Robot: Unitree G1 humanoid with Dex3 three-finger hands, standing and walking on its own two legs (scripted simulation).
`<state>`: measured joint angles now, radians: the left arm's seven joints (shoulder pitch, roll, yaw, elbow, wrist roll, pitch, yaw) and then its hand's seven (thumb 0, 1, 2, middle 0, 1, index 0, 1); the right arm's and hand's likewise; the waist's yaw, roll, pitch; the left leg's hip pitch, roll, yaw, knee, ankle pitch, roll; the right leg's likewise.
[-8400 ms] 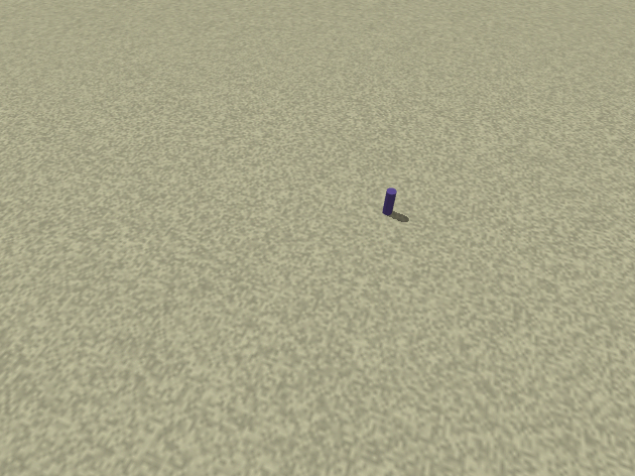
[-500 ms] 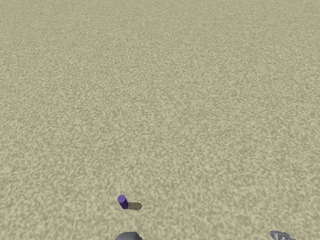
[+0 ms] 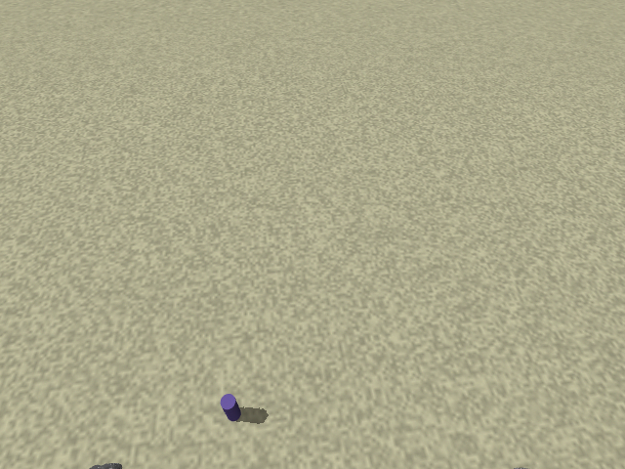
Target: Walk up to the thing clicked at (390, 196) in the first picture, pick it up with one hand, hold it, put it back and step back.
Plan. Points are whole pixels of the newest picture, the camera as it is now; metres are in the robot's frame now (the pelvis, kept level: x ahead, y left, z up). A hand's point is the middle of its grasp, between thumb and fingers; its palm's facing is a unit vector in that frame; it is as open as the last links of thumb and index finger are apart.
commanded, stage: walk up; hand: left
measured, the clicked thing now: (231, 408) +0.38 +0.22 -0.71
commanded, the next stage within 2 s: none
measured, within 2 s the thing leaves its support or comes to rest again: neither
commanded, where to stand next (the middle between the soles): +0.00 -0.02 m, yaw +2 degrees
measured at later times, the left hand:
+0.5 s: hand out of the picture +0.03 +0.26 -0.17, palm faces +0.00 -0.92 -0.39, open 7.4 cm
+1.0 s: hand out of the picture -0.08 +0.23 -0.15, palm faces +0.13 -0.91 -0.39, open 7.4 cm
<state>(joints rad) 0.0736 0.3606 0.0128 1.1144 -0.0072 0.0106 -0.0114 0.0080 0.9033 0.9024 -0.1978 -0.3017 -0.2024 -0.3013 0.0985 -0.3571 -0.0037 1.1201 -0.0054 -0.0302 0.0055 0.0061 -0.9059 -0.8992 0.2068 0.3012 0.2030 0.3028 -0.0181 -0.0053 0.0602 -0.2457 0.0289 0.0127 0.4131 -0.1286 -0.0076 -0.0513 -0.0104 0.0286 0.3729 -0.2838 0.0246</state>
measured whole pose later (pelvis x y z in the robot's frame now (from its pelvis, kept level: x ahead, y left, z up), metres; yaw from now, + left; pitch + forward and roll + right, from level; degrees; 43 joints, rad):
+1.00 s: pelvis -0.08 -0.04 -0.01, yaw +7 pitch -3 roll +0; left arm 0.30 0.37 0.07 0.88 0.03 -0.04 -0.01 0.01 0.90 0.90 -0.20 -0.30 -0.21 -0.30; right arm 0.17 -0.39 -0.06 0.95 -0.04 0.03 0.05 0.01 -0.91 -0.90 0.21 0.30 0.20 0.30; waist 0.04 0.01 0.13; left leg -0.29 0.00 -0.02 0.68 -0.44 0.02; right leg -0.14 -0.04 -0.11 0.50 -0.31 -0.02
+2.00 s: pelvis -0.06 -0.01 +0.00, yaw +0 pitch -3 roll +1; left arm 0.03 0.35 0.00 1.09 0.00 0.00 -0.01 0.01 0.90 0.90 -0.20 -0.30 -0.20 -0.30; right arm 0.08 -0.37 -0.02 1.12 -0.01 -0.01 0.02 0.01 -0.91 -0.90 0.21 0.30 0.20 0.30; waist -0.02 -0.02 0.08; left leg -0.11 0.00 0.09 0.38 -0.21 0.02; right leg -0.18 -0.01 0.05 0.40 -0.16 0.01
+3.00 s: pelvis -0.04 -0.02 +0.01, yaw +2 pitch -2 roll +0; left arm 0.09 0.35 -0.01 1.13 0.01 -0.02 -0.01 0.01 0.90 0.90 -0.20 -0.30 -0.20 -0.30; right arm 0.11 -0.35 0.00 1.14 -0.01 -0.01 0.01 0.01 -0.91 -0.90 0.21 0.30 0.20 0.30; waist -0.01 0.00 0.05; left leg -0.08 0.01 0.05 0.31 -0.19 0.00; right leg -0.12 0.00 0.01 0.31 -0.15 0.00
